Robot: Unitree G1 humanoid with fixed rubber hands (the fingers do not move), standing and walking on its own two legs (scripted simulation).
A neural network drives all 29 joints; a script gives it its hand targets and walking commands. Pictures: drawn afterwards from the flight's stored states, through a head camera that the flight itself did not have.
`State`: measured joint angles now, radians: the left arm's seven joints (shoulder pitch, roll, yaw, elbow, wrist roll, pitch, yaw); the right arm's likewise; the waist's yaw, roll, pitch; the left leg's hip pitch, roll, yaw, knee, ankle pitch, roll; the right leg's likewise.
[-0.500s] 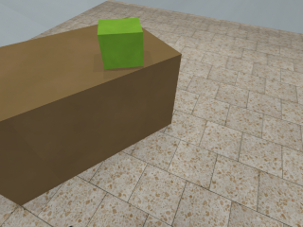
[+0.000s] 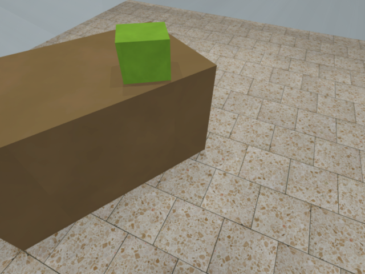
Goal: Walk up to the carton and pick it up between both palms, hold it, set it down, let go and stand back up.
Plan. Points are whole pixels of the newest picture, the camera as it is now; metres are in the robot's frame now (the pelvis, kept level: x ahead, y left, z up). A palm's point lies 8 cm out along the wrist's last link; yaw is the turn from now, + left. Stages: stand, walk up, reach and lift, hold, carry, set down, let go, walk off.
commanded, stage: stand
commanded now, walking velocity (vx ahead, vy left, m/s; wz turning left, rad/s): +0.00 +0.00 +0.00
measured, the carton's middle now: (144, 52) +0.99 +0.20 -0.01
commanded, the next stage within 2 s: walk up in 0.76 s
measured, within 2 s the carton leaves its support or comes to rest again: neither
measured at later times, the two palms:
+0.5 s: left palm out of the picture +0.08 +0.25 -0.11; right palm out of the picture +0.06 -0.25 -0.11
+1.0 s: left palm out of the picture +0.08 +0.26 -0.11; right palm out of the picture +0.05 -0.25 -0.11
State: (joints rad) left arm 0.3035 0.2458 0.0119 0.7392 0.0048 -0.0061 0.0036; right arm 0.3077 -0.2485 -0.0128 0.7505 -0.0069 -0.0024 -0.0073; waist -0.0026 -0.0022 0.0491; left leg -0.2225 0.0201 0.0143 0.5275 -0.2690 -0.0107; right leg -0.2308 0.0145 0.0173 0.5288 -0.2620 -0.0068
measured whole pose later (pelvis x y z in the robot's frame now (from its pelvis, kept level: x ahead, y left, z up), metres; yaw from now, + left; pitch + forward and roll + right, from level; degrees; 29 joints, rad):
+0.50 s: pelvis +0.00 +0.00 +0.00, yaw -1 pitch -2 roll +0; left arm 0.31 0.24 0.01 0.76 0.00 -0.01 0.01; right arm 0.31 -0.25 -0.01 0.77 -0.01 0.00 -0.01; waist 0.00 0.00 0.05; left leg -0.21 0.02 0.03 0.51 -0.27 -0.01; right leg -0.23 0.02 0.03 0.52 -0.26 0.00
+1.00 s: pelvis +0.00 +0.00 +0.00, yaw +0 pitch -2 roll +0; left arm 0.30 0.25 0.02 0.78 0.04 0.00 0.00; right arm 0.34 -0.24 -0.02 0.78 -0.02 -0.01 -0.01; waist -0.01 -0.01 0.04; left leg -0.22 0.01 0.02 0.55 -0.34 0.02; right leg -0.24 0.01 0.03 0.55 -0.34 -0.02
